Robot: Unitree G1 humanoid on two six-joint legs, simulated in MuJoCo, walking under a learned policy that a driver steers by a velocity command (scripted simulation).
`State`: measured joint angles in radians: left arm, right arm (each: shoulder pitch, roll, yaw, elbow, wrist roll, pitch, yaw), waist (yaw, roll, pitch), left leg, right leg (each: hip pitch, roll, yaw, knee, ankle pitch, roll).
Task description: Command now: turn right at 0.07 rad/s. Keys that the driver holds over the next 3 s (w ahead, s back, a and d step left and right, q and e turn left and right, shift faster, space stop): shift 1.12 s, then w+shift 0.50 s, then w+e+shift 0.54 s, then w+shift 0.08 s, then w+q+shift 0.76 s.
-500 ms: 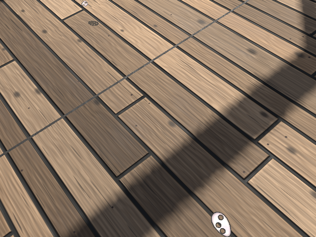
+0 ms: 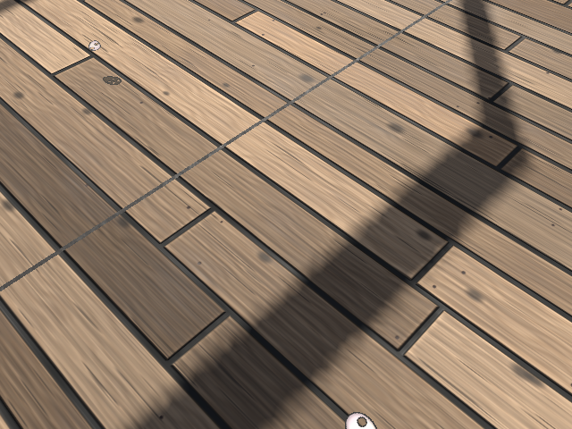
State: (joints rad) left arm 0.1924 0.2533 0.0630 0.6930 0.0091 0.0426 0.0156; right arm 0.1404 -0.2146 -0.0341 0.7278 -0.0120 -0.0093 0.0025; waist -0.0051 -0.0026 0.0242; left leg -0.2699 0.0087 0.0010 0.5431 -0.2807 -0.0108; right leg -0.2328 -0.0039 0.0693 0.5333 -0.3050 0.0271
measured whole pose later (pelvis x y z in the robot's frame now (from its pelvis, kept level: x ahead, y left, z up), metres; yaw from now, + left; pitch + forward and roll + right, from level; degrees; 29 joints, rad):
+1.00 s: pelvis +0.00 -0.01 +0.00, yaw +0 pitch -2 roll +0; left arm 0.25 0.19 0.04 0.99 0.00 0.00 0.04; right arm 0.22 -0.20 -0.04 1.04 0.00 0.01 -0.05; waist -0.01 0.00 0.04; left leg -0.22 0.03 -0.01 0.52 -0.27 -0.03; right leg -0.19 0.01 0.06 0.52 -0.30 0.01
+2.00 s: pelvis +0.47 -0.07 +0.00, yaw -13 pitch +1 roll -1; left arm 0.46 0.25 0.07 1.00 0.00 -0.06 -0.01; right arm 0.12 -0.23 -0.03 0.80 -0.06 -0.10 0.03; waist 0.04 0.02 0.02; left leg -0.66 0.14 -0.06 1.15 -0.24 0.00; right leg -0.12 0.19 0.03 0.38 -0.26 -0.16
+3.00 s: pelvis +1.34 -0.34 -0.02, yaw +1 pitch +2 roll -2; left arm 0.51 0.30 0.05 0.92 0.02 -0.11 0.01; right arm -0.03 -0.33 -0.04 0.63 -0.03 -0.01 0.09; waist 0.07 0.03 0.03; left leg -0.77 0.04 0.15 0.80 -0.02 0.15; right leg 0.23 0.01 -0.30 0.22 -0.44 0.05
